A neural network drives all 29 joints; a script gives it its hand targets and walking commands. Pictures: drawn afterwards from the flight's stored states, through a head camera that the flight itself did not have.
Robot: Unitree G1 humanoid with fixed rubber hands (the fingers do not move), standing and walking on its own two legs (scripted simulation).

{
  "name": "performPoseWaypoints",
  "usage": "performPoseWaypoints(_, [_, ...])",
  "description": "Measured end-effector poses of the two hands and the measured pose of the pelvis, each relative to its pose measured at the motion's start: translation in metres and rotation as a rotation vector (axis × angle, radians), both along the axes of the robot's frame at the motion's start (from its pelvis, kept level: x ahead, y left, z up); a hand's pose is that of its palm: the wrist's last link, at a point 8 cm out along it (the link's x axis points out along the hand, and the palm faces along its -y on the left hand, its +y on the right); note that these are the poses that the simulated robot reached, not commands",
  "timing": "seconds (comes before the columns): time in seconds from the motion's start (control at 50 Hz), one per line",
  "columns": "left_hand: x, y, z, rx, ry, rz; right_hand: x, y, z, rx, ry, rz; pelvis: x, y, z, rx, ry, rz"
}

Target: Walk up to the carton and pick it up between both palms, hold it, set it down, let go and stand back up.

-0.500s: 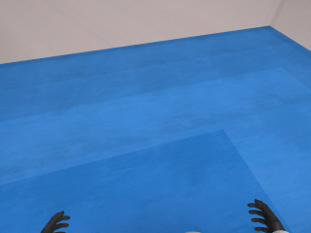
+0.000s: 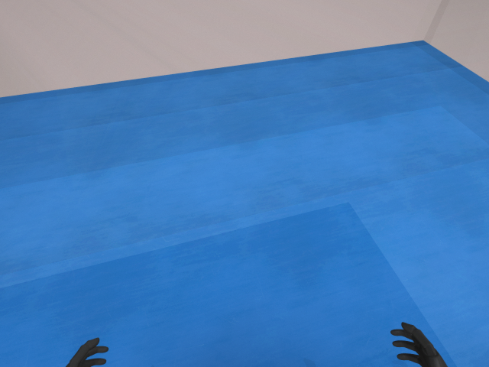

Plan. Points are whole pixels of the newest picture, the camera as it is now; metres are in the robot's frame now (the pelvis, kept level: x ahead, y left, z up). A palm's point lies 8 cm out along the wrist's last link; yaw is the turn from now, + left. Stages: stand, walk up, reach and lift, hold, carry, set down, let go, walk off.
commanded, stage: stand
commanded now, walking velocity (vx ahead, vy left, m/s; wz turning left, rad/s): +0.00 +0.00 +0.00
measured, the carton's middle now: out of the picture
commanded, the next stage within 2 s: walk up in 0.08 s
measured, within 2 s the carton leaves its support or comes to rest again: neither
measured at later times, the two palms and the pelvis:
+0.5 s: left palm out of the picture +0.09 +0.34 -0.08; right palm out of the picture +0.07 -0.30 -0.09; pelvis -0.04 +0.01 +0.00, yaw +3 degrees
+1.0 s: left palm out of the picture -0.13 +0.40 -0.04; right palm out of the picture +0.08 -0.22 -0.10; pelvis -0.12 +0.04 +0.01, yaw +17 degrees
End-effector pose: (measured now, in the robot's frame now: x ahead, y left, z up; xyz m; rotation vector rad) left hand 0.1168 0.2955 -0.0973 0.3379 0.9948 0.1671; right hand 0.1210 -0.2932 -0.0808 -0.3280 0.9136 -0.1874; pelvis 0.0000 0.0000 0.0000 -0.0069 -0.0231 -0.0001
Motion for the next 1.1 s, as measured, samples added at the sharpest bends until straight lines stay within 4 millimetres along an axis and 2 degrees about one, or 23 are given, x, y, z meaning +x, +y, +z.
performPoseWaypoints(0.28, [-0.005,0.001,0.002,-0.001,-0.002,0.006,-0.008,0.0,0.001,0.0,0.009,-0.006,-0.005,0.0,0.002,-0.001,0.003,0.0])
performPoseWaypoints(0.34, [-0.007,0.007,0.005,0.017,-0.006,0.002,-0.017,-0.002,-0.003,0.016,0.048,0.013,-0.011,0.0,0.001,0.005,-0.007,0.004])
performPoseWaypoints(0.48, [-0.024,0.039,0.015,0.087,-0.027,0.031,-0.045,-0.012,-0.008,0.0,0.159,0.026,-0.036,0.007,-0.002,0.014,-0.042,0.04])
performPoseWaypoints(0.56, [-0.028,0.065,0.018,0.099,-0.067,0.061,-0.052,-0.006,-0.001,-0.03,0.181,0.05,-0.049,0.022,-0.004,0.014,-0.018,0.076])
performPoseWaypoints(0.62, [-0.03,0.085,0.012,0.103,-0.095,0.073,-0.059,0.002,-0.007,-0.065,0.205,0.076,-0.062,0.036,-0.014,0.01,-0.001,0.106])
performPoseWaypoints(0.66, [-0.043,0.089,0.012,0.1,-0.084,0.084,-0.067,0.011,-0.007,-0.062,0.232,0.094,-0.071,0.04,-0.011,0.018,-0.007,0.125])
performPoseWaypoints(0.72, [-0.074,0.094,0.015,0.105,-0.034,0.118,-0.068,0.02,-0.005,-0.055,0.254,0.127,-0.081,0.041,-0.002,0.021,0.009,0.158])
performPoseWaypoints(0.84, [-0.167,0.099,0.023,0.166,0.091,0.224,-0.05,0.039,-0.021,-0.004,0.214,0.228,-0.097,0.038,-0.002,0.046,0.002,0.229])
performPoseWaypoints(0.88, [-0.2,0.097,0.03,0.18,0.135,0.253,-0.047,0.05,-0.023,0.027,0.191,0.247,-0.102,0.038,0.002,0.05,-0.017,0.24])
performPoseWaypoints(0.92, [-0.224,0.098,0.04,0.191,0.148,0.289,-0.046,0.061,-0.022,0.048,0.19,0.277,-0.107,0.038,0.007,0.06,-0.031,0.265])
performPoseWaypoints(0.98, [-0.244,0.102,0.054,0.213,0.134,0.323,-0.044,0.072,-0.018,0.071,0.17,0.311,-0.115,0.041,0.013,0.07,-0.037,0.292])
performPoseWaypoints(1.1, [-0.257,0.12,0.061,0.224,0.053,0.359,-0.052,0.091,-0.016,0.067,0.156,0.358,-0.138,0.052,0.012,0.049,-0.024,0.34])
